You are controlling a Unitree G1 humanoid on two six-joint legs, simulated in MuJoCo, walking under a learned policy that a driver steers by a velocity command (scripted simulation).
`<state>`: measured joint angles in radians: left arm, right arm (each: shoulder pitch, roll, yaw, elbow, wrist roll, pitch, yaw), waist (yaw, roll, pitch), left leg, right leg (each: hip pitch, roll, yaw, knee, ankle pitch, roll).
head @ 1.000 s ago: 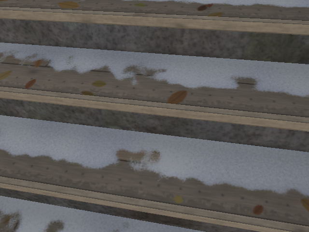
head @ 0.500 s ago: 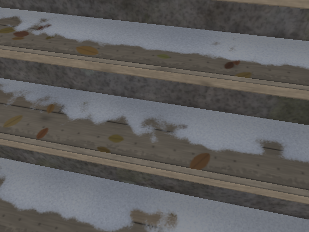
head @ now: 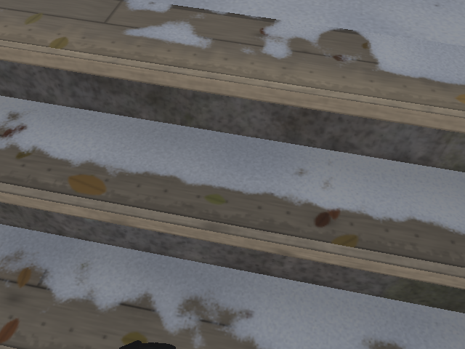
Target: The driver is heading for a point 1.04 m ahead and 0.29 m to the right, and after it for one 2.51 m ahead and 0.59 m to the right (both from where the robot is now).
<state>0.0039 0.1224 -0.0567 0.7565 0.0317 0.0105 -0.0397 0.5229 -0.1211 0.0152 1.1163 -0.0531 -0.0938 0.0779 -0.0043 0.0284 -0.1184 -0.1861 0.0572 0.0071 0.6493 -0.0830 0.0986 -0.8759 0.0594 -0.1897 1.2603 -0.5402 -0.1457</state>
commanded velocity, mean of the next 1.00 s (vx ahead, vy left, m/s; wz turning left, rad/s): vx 0.28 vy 0.00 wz -0.21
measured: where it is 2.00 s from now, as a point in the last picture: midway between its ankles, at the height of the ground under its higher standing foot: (314, 63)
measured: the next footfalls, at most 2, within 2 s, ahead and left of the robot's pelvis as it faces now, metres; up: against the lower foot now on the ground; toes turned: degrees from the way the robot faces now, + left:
left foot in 0.50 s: +0.41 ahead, +0.17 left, +0.18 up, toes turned +3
right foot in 1.18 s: +0.68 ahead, -0.11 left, +0.35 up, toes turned -22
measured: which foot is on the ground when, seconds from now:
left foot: up 0.00-0.48, down 0.50-1.00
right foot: down 0.00-0.52, up 0.54-1.00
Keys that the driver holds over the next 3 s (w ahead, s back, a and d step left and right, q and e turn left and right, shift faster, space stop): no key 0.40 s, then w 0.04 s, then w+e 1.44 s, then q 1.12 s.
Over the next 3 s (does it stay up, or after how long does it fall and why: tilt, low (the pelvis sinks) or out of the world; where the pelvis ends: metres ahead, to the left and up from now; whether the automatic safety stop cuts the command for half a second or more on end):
stays up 1.01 -0.16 0.65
